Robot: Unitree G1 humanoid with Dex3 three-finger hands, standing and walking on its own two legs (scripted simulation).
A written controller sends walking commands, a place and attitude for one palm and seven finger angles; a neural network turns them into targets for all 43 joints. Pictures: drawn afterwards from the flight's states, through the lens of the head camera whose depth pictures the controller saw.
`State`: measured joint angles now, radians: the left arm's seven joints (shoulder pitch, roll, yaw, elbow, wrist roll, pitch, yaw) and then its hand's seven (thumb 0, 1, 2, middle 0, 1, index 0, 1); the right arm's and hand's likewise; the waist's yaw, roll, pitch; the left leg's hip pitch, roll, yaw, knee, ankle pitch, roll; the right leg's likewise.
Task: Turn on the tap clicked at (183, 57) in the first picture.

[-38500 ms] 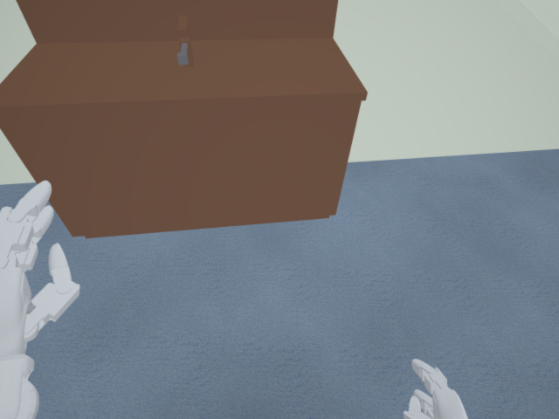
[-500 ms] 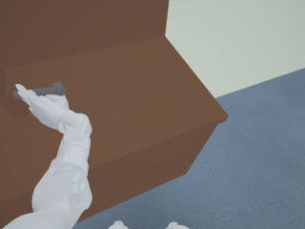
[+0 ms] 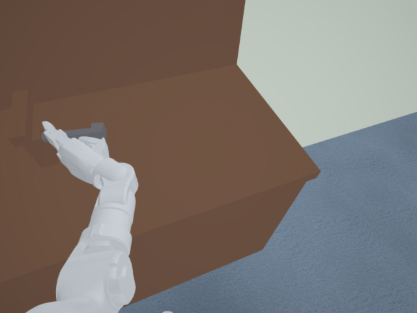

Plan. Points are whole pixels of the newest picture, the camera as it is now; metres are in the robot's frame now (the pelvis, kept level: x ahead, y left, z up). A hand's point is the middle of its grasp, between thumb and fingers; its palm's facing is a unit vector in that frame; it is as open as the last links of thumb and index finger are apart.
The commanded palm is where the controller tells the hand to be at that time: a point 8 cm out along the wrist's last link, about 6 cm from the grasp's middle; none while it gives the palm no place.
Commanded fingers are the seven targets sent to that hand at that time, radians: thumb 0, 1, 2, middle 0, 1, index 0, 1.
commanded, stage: lift the hand up off the lever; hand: left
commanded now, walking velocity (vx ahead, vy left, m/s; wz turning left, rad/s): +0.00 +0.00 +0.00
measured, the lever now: (98, 131) +0.48 +0.24 +0.06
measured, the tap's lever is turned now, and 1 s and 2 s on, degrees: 79 79 79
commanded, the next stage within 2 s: draw the hand back beside the body in 1.78 s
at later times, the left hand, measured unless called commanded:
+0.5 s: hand (99, 140) +0.43 +0.21 +0.09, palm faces +0.84 -0.53 -0.09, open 7.8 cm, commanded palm +0.37 +0.22 +0.10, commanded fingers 0.00 0.90 0.90 -0.15 -0.15 -0.15 -0.15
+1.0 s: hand (93, 138) +0.41 +0.21 +0.12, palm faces +0.84 -0.54 -0.07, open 7.8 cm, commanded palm +0.36 +0.22 +0.12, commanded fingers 0.00 0.90 0.90 -0.15 -0.15 -0.15 -0.15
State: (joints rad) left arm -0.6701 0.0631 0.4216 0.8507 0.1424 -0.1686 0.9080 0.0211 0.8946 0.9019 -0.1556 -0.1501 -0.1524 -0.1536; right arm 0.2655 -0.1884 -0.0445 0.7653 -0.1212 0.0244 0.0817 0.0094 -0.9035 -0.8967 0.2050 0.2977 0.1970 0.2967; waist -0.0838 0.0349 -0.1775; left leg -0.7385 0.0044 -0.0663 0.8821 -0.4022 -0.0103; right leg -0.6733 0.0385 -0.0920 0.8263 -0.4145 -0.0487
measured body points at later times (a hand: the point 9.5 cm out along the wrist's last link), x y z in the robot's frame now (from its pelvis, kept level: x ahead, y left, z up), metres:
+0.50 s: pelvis -0.01 -0.01 +0.01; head +0.03 -0.01 +0.46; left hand +0.38 +0.23 +0.10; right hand +0.08 -0.26 -0.12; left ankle +0.01 +0.12 -0.70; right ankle -0.01 -0.09 -0.70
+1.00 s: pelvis +0.00 -0.01 +0.02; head +0.02 -0.01 +0.47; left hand +0.36 +0.24 +0.12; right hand +0.10 -0.25 -0.11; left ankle +0.01 +0.12 -0.70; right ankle -0.01 -0.09 -0.70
